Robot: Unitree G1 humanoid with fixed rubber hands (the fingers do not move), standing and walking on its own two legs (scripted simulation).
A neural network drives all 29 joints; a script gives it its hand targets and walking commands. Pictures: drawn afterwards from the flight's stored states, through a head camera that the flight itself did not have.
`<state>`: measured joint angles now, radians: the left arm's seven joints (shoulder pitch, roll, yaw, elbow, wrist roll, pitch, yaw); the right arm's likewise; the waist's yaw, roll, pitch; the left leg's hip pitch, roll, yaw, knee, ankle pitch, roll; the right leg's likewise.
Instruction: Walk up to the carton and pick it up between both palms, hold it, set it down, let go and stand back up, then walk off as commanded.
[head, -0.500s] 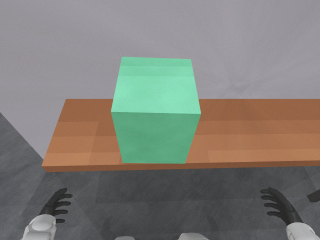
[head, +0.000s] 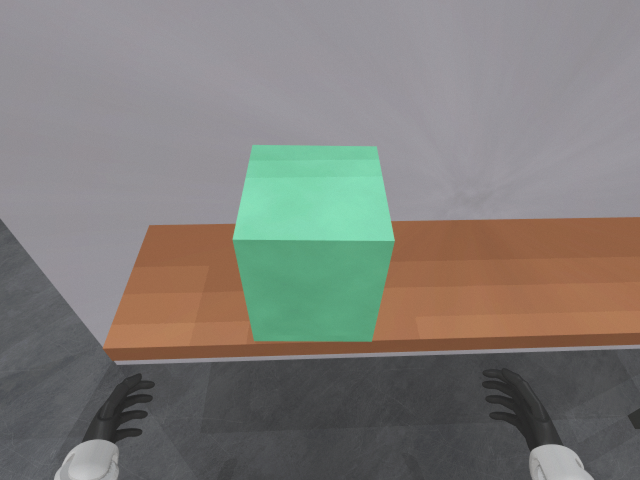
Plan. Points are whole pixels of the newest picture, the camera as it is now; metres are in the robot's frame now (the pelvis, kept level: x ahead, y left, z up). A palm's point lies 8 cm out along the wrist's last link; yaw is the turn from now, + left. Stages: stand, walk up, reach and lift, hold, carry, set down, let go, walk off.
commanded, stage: reach and lift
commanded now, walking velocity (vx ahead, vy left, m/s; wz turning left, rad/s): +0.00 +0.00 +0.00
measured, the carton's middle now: (313, 246) +0.46 +0.03 +0.01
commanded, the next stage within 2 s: none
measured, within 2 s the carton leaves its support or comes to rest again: neither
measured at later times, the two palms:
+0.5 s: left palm (117, 406) +0.21 +0.26 -0.01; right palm (499, 400) +0.21 -0.20 +0.00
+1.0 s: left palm (137, 363) +0.25 +0.24 +0.03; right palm (489, 374) +0.23 -0.19 +0.02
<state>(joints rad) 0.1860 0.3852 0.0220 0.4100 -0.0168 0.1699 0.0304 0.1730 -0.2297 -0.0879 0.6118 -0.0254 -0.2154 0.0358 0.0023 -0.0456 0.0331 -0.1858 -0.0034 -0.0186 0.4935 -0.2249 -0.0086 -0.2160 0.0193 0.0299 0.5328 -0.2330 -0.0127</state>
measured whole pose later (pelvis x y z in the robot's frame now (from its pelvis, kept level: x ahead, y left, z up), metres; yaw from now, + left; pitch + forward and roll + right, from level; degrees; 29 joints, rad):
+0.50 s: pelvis +0.03 +0.00 +0.01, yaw +0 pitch -3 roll +1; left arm 0.29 0.35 0.02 0.27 -0.12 -0.08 0.01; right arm 0.31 -0.13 -0.02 0.31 0.03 -0.22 0.00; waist 0.01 -0.05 0.03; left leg -0.15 0.00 -0.02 0.42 -0.22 -0.02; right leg -0.17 0.02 0.03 0.45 -0.23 -0.01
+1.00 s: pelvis +0.03 +0.01 +0.01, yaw +0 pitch -2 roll +0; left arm 0.20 0.34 -0.06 0.18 -0.23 -0.07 0.03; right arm 0.30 -0.13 0.00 0.14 0.07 -0.11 -0.03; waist 0.02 -0.02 0.02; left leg -0.15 0.00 -0.02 0.42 -0.23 -0.01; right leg -0.17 0.02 0.03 0.44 -0.23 -0.01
